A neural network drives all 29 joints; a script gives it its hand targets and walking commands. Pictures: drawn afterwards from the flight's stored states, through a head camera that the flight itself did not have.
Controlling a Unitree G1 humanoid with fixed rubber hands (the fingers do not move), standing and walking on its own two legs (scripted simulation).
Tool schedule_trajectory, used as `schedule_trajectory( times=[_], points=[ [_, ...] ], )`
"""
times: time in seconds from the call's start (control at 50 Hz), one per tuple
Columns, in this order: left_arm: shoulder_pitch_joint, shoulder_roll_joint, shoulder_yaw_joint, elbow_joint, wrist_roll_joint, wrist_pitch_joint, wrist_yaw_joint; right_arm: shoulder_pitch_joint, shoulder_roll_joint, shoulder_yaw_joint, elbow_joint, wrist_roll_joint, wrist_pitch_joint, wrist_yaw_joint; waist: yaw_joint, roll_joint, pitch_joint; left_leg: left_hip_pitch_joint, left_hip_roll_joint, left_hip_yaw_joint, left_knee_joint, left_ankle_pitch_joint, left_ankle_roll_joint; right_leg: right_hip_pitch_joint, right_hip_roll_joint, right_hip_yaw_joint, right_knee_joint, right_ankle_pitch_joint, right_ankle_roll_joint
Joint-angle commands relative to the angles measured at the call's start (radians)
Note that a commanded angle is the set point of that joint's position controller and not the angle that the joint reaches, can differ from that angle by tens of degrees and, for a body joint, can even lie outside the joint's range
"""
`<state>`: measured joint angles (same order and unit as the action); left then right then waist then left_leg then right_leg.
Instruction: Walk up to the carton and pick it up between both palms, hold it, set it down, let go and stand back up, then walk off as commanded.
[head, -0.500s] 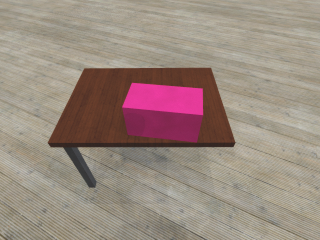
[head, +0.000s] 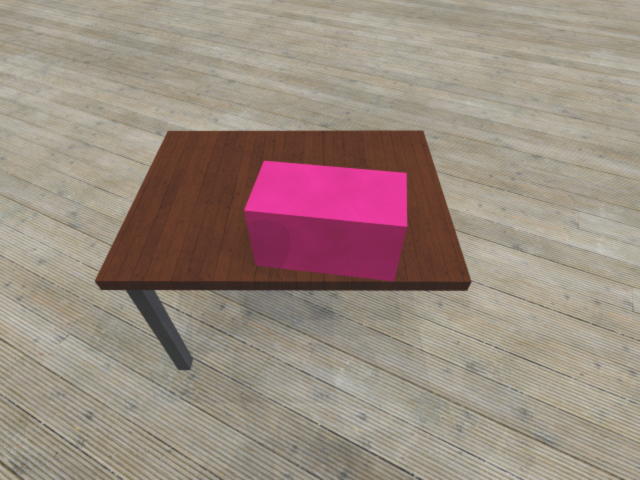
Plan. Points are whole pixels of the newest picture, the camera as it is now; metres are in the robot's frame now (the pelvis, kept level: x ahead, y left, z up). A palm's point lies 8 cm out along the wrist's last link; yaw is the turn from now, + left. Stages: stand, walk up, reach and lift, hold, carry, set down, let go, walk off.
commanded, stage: stand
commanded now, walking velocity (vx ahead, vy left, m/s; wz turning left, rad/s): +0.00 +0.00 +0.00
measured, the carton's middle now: (328, 220) +0.67 +0.01 -0.14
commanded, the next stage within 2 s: none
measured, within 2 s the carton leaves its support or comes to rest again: neither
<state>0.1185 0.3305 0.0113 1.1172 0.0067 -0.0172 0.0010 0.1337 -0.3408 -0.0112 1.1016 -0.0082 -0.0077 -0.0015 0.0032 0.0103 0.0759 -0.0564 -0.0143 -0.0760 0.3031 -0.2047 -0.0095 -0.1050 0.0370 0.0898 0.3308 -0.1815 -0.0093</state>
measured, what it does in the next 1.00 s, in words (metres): stands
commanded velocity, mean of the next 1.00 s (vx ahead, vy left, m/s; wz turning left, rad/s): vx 0.00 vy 0.00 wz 0.00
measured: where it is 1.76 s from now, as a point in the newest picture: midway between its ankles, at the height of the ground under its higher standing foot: outside the picture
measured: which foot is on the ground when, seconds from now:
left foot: down 0.00-1.00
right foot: down 0.00-1.00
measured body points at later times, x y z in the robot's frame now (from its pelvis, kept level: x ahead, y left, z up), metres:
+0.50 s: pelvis +0.00 +0.00 +0.00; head +0.02 -0.01 +0.45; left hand +0.08 +0.30 -0.13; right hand +0.07 -0.30 -0.14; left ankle -0.02 +0.13 -0.75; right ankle +0.00 -0.12 -0.75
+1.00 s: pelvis +0.00 +0.00 +0.00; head +0.01 +0.00 +0.45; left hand +0.07 +0.30 -0.13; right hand +0.07 -0.30 -0.14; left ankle -0.02 +0.13 -0.75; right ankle +0.00 -0.12 -0.75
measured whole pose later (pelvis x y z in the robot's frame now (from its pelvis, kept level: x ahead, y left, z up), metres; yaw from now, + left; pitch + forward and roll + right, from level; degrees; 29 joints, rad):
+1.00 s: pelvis +0.00 +0.00 +0.00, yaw +0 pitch -3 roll +0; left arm 0.12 0.34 0.01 1.12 0.01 -0.01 0.00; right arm 0.14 -0.34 -0.01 1.10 -0.01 -0.01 0.00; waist 0.00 0.00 0.07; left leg -0.04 -0.02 -0.08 0.30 -0.20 0.00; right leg -0.09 0.03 0.09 0.33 -0.18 0.00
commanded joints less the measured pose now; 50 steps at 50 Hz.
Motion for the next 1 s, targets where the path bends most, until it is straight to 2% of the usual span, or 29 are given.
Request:
schedule_trajectory(
  times=[0.0, 0.04, 0.06, 0.1, 0.12, 0.14, 0.22, 0.26, 0.28, 0.36, 0.42, 0.48, 0.5, 0.52, 0.54, 0.56, 0.6, 0.62, 0.64, 0.68, 0.72, 0.74, 0.76, 0.78, 0.8, 0.84, 0.88, 0.92, 0.98],
  points=[
    [-0.024, 0.220, 0.039, -0.054, -0.002, -0.023, 0.013, -0.006, -0.203, -0.041, -0.064, 0.005, -0.029, -0.007, -0.006, 0.001, -0.126, 0.024, 0.127, -0.052, -0.029, 0.225, 0.024, 0.024, -0.134, 0.075, -0.028, 0.227, -0.025],
    [-0.040, 0.252, 0.047, -0.065, -0.005, -0.013, 0.011, -0.023, -0.193, -0.031, -0.072, 0.004, -0.025, -0.008, -0.006, -0.036, -0.098, 0.009, 0.132, -0.057, -0.026, 0.236, 0.023, 0.022, -0.132, 0.063, -0.032, 0.229, -0.023],
    [-0.020, 0.222, 0.035, -0.063, -0.008, -0.017, 0.012, -0.013, -0.222, -0.044, -0.063, 0.007, -0.023, -0.012, 0.003, -0.001, -0.096, 0.021, 0.131, -0.060, -0.027, 0.242, 0.027, 0.024, -0.138, 0.062, -0.033, 0.240, -0.025],
    [-0.060, 0.246, 0.047, -0.070, -0.001, -0.019, 0.016, -0.005, -0.189, -0.033, -0.058, 0.000, -0.020, -0.018, -0.027, -0.018, -0.110, 0.032, 0.132, -0.051, -0.026, 0.189, 0.027, -0.001, -0.138, 0.086, -0.039, 0.225, -0.021],
    [-0.042, 0.227, 0.040, -0.067, 0.000, -0.013, 0.018, -0.028, -0.188, -0.034, -0.078, -0.006, -0.026, -0.019, -0.010, -0.025, -0.057, 0.008, 0.133, -0.067, -0.023, 0.180, 0.030, -0.019, -0.125, 0.070, -0.055, 0.183, -0.022],
    [-0.056, 0.238, 0.042, -0.061, 0.000, -0.018, 0.019, 0.005, -0.201, -0.029, -0.056, 0.003, -0.017, -0.013, -0.022, 0.023, -0.042, -0.018, 0.121, -0.058, -0.035, 0.151, 0.026, -0.021, -0.137, 0.089, -0.055, 0.169, -0.026],
    [-0.025, 0.225, 0.038, -0.063, 0.004, -0.024, 0.015, -0.003, -0.217, -0.040, -0.058, 0.006, -0.016, -0.015, -0.010, -0.042, -0.090, 0.002, 0.128, -0.070, -0.019, 0.188, 0.034, 0.016, -0.135, 0.056, -0.042, 0.241, -0.020],
    [-0.036, 0.237, 0.040, -0.057, -0.002, -0.029, 0.010, 0.009, -0.208, -0.037, -0.055, -0.001, -0.013, -0.011, -0.012, -0.019, -0.085, 0.011, 0.121, -0.046, -0.030, 0.201, 0.022, 0.019, -0.141, 0.064, -0.045, 0.225, -0.017],
    [-0.041, 0.248, 0.046, -0.057, 0.001, -0.028, 0.015, -0.009, -0.192, -0.039, -0.063, 0.001, -0.019, -0.018, -0.010, -0.049, -0.068, -0.008, 0.131, -0.055, -0.026, 0.227, 0.028, 0.018, -0.133, 0.057, -0.040, 0.255, -0.021],
    [-0.057, 0.216, 0.034, -0.072, -0.003, -0.021, 0.016, -0.043, -0.238, -0.049, -0.060, 0.003, -0.022, -0.016, 0.007, 0.006, -0.082, -0.014, 0.125, -0.049, -0.026, 0.218, 0.021, 0.030, -0.141, 0.072, -0.037, 0.252, -0.023],
    [-0.047, 0.250, 0.041, -0.073, 0.004, -0.023, 0.017, -0.012, -0.223, -0.050, -0.052, 0.004, -0.010, -0.013, -0.007, -0.066, -0.115, 0.021, 0.127, -0.051, -0.030, 0.187, 0.022, 0.039, -0.141, 0.062, -0.044, 0.243, -0.018],
    [-0.027, 0.252, 0.041, -0.052, -0.002, -0.022, 0.020, -0.027, -0.188, -0.038, -0.061, 0.006, -0.024, -0.011, -0.010, -0.032, -0.089, 0.018, 0.126, -0.056, -0.021, 0.244, 0.022, 0.023, -0.135, 0.062, -0.046, 0.263, -0.014],
    [-0.021, 0.230, 0.039, -0.056, -0.005, -0.021, 0.019, -0.031, -0.217, -0.041, -0.059, 0.003, -0.022, -0.015, 0.004, 0.018, -0.105, 0.013, 0.124, -0.037, -0.016, 0.218, 0.021, 0.034, -0.147, 0.076, -0.034, 0.290, -0.023],
    [-0.020, 0.254, 0.041, -0.058, -0.004, -0.019, 0.018, -0.033, -0.199, -0.033, -0.059, -0.001, -0.018, -0.014, -0.008, 0.015, -0.109, 0.027, 0.127, -0.051, -0.030, 0.226, 0.020, 0.044, -0.137, 0.068, -0.039, 0.269, -0.015],
    [-0.048, 0.239, 0.036, -0.064, -0.009, -0.016, 0.022, -0.019, -0.186, -0.032, -0.067, 0.006, -0.022, -0.011, -0.013, -0.036, -0.117, 0.027, 0.129, -0.047, -0.019, 0.246, 0.023, 0.035, -0.138, 0.058, -0.034, 0.276, -0.014],
    [-0.030, 0.241, 0.040, -0.061, -0.005, -0.026, 0.022, 0.005, -0.206, -0.043, -0.049, 0.003, -0.016, -0.017, -0.017, 0.016, -0.086, 0.020, 0.127, -0.048, -0.032, 0.254, 0.022, 0.027, -0.146, 0.071, -0.032, 0.288, -0.028],
    [-0.015, 0.215, 0.030, -0.063, -0.005, -0.026, 0.020, -0.034, -0.223, -0.042, -0.056, -0.007, -0.017, -0.015, 0.009, 0.051, -0.098, 0.028, 0.136, -0.050, -0.019, 0.255, 0.028, 0.021, -0.146, 0.069, -0.025, 0.286, -0.022],
    [-0.021, 0.257, 0.043, -0.056, 0.005, -0.023, 0.025, -0.025, -0.190, -0.046, -0.071, 0.005, -0.016, -0.010, -0.012, 0.003, -0.113, 0.042, 0.130, -0.053, -0.028, 0.255, 0.020, 0.022, -0.133, 0.056, -0.033, 0.270, -0.022],
    [-0.034, 0.225, 0.035, -0.054, 0.000, -0.018, 0.017, -0.031, -0.212, -0.041, -0.064, 0.005, -0.017, -0.012, -0.004, -0.038, -0.082, 0.022, 0.135, -0.057, -0.026, 0.211, 0.025, 0.019, -0.137, 0.063, -0.043, 0.243, -0.019],
    [-0.044, 0.214, 0.037, -0.071, 0.000, -0.022, 0.013, 0.017, -0.231, -0.044, -0.036, 0.005, -0.015, -0.017, -0.010, 0.017, -0.077, 0.006, 0.128, -0.041, -0.033, 0.207, 0.021, 0.030, -0.142, 0.083, -0.041, 0.236, -0.016],
    [-0.004, 0.232, 0.034, -0.052, -0.005, -0.021, 0.020, -0.033, -0.202, -0.046, -0.062, 0.003, -0.015, -0.011, 0.001, 0.007, -0.092, 0.027, 0.134, -0.049, -0.019, 0.219, 0.036, 0.029, -0.140, 0.069, -0.040, 0.255, -0.017],
    [-0.010, 0.262, 0.044, -0.053, -0.007, -0.024, 0.019, -0.001, -0.197, -0.038, -0.058, 0.008, -0.014, -0.009, -0.012, -0.059, -0.095, 0.015, 0.127, -0.054, -0.037, 0.224, 0.020, 0.032, -0.135, 0.057, -0.046, 0.236, -0.010],
    [-0.011, 0.241, 0.042, -0.051, -0.003, -0.019, 0.019, -0.008, -0.237, -0.048, -0.059, 0.001, -0.021, -0.015, -0.006, -0.034, -0.045, -0.017, 0.129, -0.049, -0.030, 0.184, 0.037, 0.018, -0.139, 0.069, -0.054, 0.223, -0.020],
    [-0.044, 0.244, 0.041, -0.058, -0.003, -0.019, 0.019, -0.013, -0.228, -0.051, -0.064, -0.001, -0.022, -0.019, -0.017, -0.039, -0.074, 0.005, 0.127, -0.058, -0.042, 0.199, 0.024, 0.014, -0.141, 0.059, -0.042, 0.213, -0.019],
    [-0.029, 0.241, 0.039, -0.067, -0.002, -0.023, 0.016, -0.027, -0.222, -0.047, -0.061, -0.004, -0.026, -0.017, 0.005, -0.036, -0.025, -0.024, 0.133, -0.058, -0.040, 0.171, 0.037, -0.001, -0.138, 0.059, -0.037, 0.190, -0.024],
    [-0.027, 0.238, 0.041, -0.063, -0.002, -0.022, 0.014, -0.044, -0.194, -0.039, -0.061, -0.006, -0.021, -0.005, 0.013, 0.000, -0.088, -0.011, 0.127, -0.058, -0.038, 0.201, 0.030, 0.041, -0.143, 0.065, -0.035, 0.207, -0.017],
    [-0.040, 0.222, 0.039, -0.051, 0.001, -0.016, 0.011, -0.015, -0.225, -0.052, -0.067, 0.006, -0.024, -0.010, -0.018, 0.029, -0.095, 0.022, 0.124, -0.053, -0.042, 0.160, 0.024, 0.025, -0.142, 0.072, -0.061, 0.184, -0.021],
    [-0.034, 0.242, 0.038, -0.057, 0.000, -0.017, 0.018, -0.035, -0.184, -0.035, -0.064, -0.004, -0.026, -0.012, -0.001, -0.041, -0.074, -0.001, 0.134, -0.071, -0.049, 0.211, 0.036, 0.030, -0.136, 0.063, -0.038, 0.208, -0.019],
    [-0.059, 0.243, 0.041, -0.063, 0.005, -0.013, 0.016, -0.012, -0.194, -0.037, -0.063, -0.002, -0.020, -0.017, -0.015, 0.017, -0.089, 0.014, 0.126, -0.056, -0.041, 0.170, 0.030, 0.010, -0.141, 0.070, -0.053, 0.168, -0.025]
  ],
)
